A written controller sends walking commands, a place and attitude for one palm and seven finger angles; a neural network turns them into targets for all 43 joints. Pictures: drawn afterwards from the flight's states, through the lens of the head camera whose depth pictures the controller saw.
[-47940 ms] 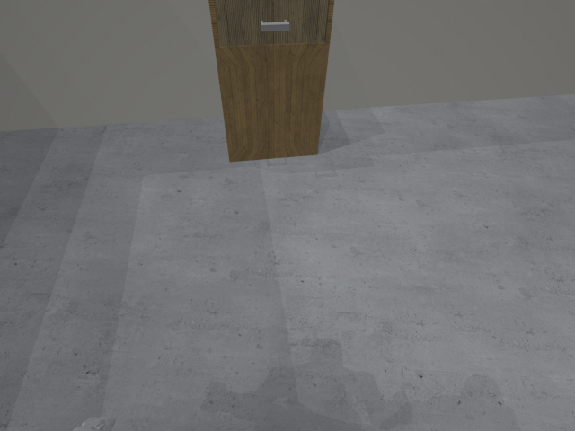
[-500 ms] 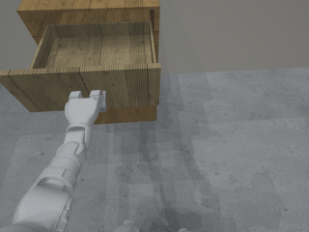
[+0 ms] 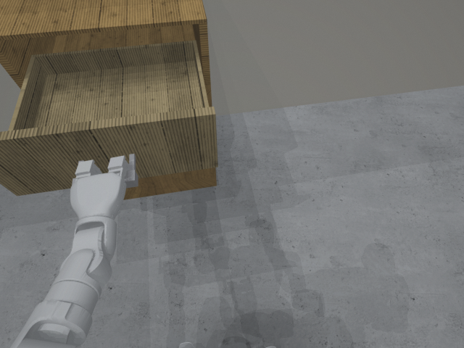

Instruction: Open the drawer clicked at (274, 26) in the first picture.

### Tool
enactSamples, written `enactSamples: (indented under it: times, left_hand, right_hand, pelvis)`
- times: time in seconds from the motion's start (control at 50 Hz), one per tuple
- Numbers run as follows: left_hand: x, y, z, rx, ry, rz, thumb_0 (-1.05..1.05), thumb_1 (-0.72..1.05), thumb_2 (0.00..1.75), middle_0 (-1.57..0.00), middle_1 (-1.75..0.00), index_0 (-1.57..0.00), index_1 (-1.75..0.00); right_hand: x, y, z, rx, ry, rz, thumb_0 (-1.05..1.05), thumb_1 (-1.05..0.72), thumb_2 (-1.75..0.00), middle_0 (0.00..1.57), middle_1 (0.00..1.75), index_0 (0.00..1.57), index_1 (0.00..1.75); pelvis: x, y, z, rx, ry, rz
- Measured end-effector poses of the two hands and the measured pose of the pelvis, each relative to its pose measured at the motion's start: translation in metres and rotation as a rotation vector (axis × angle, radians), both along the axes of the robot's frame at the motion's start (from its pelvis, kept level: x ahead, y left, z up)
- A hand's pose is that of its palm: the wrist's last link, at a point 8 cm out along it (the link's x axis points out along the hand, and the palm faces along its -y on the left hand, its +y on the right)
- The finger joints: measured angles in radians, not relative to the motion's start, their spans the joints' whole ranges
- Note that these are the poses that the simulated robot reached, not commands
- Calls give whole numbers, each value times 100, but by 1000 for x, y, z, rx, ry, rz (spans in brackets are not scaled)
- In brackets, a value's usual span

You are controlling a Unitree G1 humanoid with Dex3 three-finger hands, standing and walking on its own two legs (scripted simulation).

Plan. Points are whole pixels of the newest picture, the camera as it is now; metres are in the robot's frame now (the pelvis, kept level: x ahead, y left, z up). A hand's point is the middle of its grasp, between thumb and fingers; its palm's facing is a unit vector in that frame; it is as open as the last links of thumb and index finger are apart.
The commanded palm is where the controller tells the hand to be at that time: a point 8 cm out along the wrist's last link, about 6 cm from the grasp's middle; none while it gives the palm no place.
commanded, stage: pull the drawer open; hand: left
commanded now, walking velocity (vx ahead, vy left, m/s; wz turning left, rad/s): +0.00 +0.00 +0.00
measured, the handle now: (106, 172) +0.45 +0.23 -0.02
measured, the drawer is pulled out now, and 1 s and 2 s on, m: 0.30 0.30 0.30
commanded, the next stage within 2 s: none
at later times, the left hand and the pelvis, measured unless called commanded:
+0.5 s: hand (109, 194) +0.41 +0.23 -0.04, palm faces -0.05 -0.05 -1.00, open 5.6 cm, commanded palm +0.39 +0.22 +0.02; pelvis -0.02 +0.00 -0.02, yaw +2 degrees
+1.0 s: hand (109, 196) +0.41 +0.23 -0.04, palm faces -0.05 -0.03 -1.00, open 5.5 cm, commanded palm +0.38 +0.21 +0.02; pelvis -0.04 +0.00 -0.02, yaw +1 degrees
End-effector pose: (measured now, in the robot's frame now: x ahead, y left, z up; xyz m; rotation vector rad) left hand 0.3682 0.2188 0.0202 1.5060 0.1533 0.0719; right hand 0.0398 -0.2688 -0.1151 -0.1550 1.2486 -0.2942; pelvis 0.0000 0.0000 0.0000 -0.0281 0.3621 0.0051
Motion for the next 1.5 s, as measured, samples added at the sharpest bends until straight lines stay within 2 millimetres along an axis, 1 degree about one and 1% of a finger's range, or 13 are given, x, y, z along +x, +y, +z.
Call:
enactSamples:
  times: [0.04,0.16,0.22,0.28,0.38,0.52,0.68,0.8,0.9,1.0,1.12,1.34,1.5]
  left_hand:
    - [3,2,-1,10,-15,-17,1,70,78,-25,-129,-31,-125]
    - [26,13,-5,44,-27,-17,-1,71,83,-34,-133,-38,-131]
    - [28,12,-5,44,-4,-5,0,70,84,-34,-133,-39,-133]
    - [28,11,-4,36,26,5,1,70,83,-35,-133,-41,-134]
    - [28,12,-3,11,34,-2,2,71,80,-38,-134,-41,-135]
    - [26,11,-4,19,-4,-20,3,71,80,-41,-135,-42,-135]
    - [25,10,-4,41,5,-3,2,72,79,-40,-135,-42,-135]
    - [24,10,-4,31,12,-2,3,73,78,-38,-135,-42,-135]
    - [24,10,-4,33,2,-7,3,73,78,-38,-135,-42,-135]
    - [23,9,-4,36,-1,-8,3,73,79,-39,-135,-42,-135]
    - [19,9,-4,21,1,-11,4,72,77,-38,-135,-42,-135]
    - [7,8,-2,-9,-29,-15,3,71,75,-29,-135,-40,-135]
    - [3,6,-1,-1,-20,-7,3,71,76,-25,-135,-35,-128]
  right_hand:
    - [9,1,-3,-13,5,34,1,-91,-90,20,30,20,30]
    - [30,5,-19,-23,17,103,1,-91,-90,20,30,20,30]
    - [33,11,-23,3,11,103,1,-91,-90,20,30,20,30]
    - [31,16,-23,23,6,97,1,-91,-90,20,30,20,30]
    - [13,18,-23,27,23,82,1,-91,-90,20,30,20,30]
    - [-29,6,-25,4,97,46,1,-91,-90,20,30,20,30]
    - [-71,-5,-19,-26,148,-8,1,-91,-90,20,30,20,30]
    - [-88,-5,-15,-40,157,-25,1,-91,-90,20,30,20,30]
    - [-90,-2,-17,-37,157,-18,1,-91,-90,20,30,20,30]
    - [-82,4,-20,-21,138,-10,1,-91,-90,20,30,20,30]
    - [-61,11,-19,1,95,-5,1,-91,-90,20,30,20,30]
    - [-8,15,-7,10,8,20,1,-91,-90,20,30,20,30]
    - [34,16,4,-5,-51,60,1,-91,-90,20,30,20,30]
  pelvis:
    - [2,1,-2,-3,5,15]
    - [-1,2,-14,-9,42,57]
    - [-4,2,-13,-7,44,53]
    - [-6,1,-12,-5,39,49]
    - [-11,-1,-12,-2,37,42]
    - [-23,-3,-17,-7,43,37]
    - [-37,-3,-18,-11,35,31]
    - [-43,-2,-18,-12,32,29]
    - [-45,-1,-20,-14,37,30]
    - [-45,1,-20,-14,40,28]
    - [-38,3,-16,-12,30,18]
    - [-16,8,-6,-11,12,8]
    - [1,11,0,-15,0,13]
